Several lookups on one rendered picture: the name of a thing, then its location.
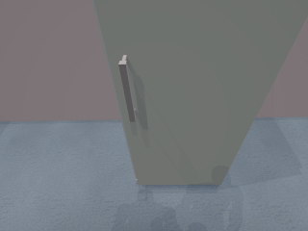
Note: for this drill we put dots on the fridge door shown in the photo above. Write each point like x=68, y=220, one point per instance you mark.
x=200, y=71

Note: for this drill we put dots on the handle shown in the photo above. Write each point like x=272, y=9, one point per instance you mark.
x=125, y=79

